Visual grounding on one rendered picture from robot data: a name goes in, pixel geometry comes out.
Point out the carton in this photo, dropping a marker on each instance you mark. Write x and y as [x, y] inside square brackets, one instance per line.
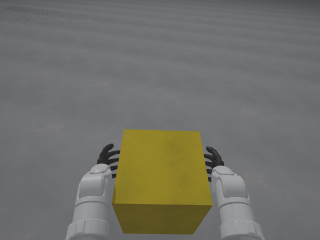
[161, 184]

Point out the right robot hand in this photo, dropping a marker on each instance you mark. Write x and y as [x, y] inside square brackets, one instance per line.
[215, 158]

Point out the right robot forearm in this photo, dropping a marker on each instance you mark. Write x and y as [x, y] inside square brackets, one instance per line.
[234, 204]

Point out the left robot hand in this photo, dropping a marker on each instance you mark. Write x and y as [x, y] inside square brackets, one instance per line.
[104, 157]

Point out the left robot forearm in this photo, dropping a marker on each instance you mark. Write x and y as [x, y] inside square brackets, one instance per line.
[90, 218]

